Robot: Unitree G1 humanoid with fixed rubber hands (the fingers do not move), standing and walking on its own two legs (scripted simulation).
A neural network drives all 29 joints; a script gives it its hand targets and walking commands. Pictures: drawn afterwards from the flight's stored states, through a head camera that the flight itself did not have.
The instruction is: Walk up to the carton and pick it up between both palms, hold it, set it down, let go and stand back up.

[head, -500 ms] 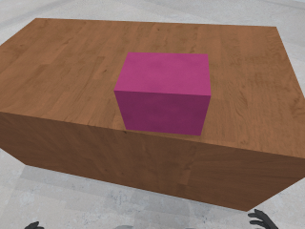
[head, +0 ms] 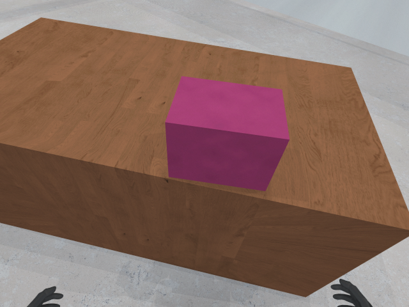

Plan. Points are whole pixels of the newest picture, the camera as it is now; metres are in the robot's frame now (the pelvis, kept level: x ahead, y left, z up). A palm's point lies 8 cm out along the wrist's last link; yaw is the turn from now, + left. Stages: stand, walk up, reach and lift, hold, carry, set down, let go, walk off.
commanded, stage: walk up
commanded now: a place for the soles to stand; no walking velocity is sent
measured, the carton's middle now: (223, 134) +0.50 -0.02 +0.04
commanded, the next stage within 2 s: none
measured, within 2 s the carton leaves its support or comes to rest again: neither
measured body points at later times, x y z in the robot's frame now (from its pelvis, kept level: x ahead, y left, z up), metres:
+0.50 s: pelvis +0.01 +0.00 +0.00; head +0.02 +0.00 +0.45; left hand +0.11 +0.33 -0.09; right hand +0.17 -0.31 -0.07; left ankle +0.00 +0.12 -0.73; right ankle +0.04 -0.12 -0.73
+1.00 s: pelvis +0.01 +0.00 +0.00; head +0.01 +0.00 +0.45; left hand +0.11 +0.33 -0.09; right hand +0.17 -0.31 -0.07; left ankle +0.00 +0.12 -0.73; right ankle +0.04 -0.12 -0.73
